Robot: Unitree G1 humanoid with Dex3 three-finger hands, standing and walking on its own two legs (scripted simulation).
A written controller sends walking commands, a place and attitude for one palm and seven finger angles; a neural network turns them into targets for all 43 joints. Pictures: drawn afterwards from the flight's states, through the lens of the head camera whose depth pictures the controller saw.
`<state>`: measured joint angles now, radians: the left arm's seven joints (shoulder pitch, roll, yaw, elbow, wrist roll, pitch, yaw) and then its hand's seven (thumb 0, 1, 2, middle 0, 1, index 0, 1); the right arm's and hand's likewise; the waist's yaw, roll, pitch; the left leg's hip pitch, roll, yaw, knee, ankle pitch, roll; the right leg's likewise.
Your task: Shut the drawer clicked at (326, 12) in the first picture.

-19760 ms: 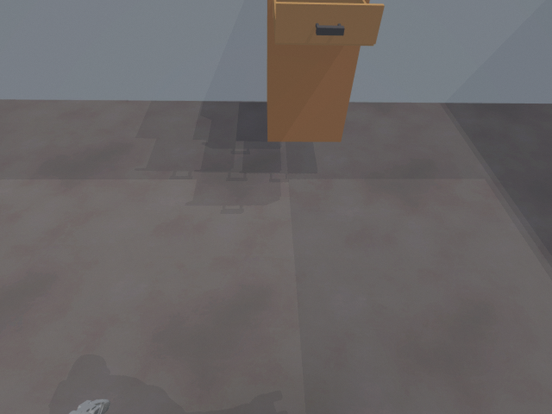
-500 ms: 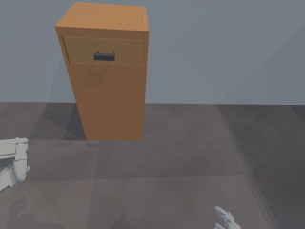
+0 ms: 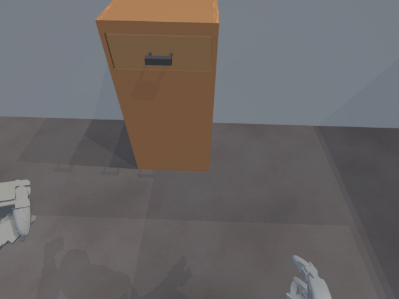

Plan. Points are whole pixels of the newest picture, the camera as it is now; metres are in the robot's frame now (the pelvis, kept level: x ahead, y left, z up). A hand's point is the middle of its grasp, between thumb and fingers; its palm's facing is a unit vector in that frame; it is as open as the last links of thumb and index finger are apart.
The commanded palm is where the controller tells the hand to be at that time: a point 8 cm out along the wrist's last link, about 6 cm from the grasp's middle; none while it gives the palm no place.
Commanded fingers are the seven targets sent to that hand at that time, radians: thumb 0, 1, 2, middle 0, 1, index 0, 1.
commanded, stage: stop stepping back and stand still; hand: left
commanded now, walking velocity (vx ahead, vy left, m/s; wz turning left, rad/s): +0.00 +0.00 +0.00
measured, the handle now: (159, 57) +0.95 +0.20 +0.02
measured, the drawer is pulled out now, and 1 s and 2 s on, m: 0.00 0.00 0.00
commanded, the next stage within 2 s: let the arm hang, fingers relaxed in 0.42 s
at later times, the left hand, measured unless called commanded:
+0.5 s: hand (38, 194) +0.23 +0.25 +0.17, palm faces +0.31 -0.81 -0.49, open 3.2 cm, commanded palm none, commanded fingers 0.00 0.90 0.90 -1.40 -1.60 -1.40 -1.60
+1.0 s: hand out of the picture -0.02 +0.24 -0.16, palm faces +0.02 -0.97 -0.24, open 4.3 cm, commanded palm none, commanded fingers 0.00 0.90 0.90 -0.40 -0.52 -0.40 -0.52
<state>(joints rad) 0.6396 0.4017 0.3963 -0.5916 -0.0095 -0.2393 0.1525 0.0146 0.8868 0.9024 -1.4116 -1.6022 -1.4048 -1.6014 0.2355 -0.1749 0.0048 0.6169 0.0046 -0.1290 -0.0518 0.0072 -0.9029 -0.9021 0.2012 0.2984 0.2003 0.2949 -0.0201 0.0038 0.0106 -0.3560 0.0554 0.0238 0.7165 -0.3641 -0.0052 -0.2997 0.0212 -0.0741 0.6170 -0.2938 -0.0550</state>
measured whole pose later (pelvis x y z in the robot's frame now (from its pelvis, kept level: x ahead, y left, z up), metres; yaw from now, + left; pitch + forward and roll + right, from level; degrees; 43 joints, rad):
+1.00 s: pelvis +0.01 +0.03 +0.02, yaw +1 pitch -1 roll -1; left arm 0.33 0.23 0.01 1.10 0.01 0.02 0.02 0.01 0.90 0.90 -0.76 -0.95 -0.75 -0.94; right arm 0.31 -0.17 0.01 1.09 -0.01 0.03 -0.02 0.00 -0.91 -0.90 0.20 0.30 0.20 0.29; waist 0.01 0.00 0.06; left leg -0.24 -0.01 0.04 0.43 -0.19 0.03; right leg -0.18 -0.01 -0.07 0.40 -0.21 -0.01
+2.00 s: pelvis +0.03 +0.01 +0.02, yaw +0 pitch -1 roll +0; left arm 0.23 0.16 0.01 1.15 0.01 -0.02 0.03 0.00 0.91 0.90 -0.20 -0.30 -0.20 -0.30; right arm 0.24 -0.17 -0.01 1.15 -0.01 0.00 -0.04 0.00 -0.91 -0.90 0.20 0.30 0.20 0.29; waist -0.01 0.01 0.05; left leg -0.17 0.01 0.05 0.38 -0.20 0.01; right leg -0.13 0.01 -0.06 0.38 -0.23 -0.03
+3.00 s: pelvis +0.05 +0.00 +0.02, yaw -1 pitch -1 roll +0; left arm 0.14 0.26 0.02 1.15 0.01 -0.03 0.01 0.01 0.90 0.90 -0.21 -0.30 -0.20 -0.30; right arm 0.15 -0.28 -0.01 1.14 -0.01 0.00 -0.03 0.00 -0.91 -0.90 0.20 0.30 0.20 0.29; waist -0.01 0.02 0.05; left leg -0.11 0.03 0.05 0.31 -0.18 -0.02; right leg -0.07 0.04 -0.05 0.30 -0.21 -0.05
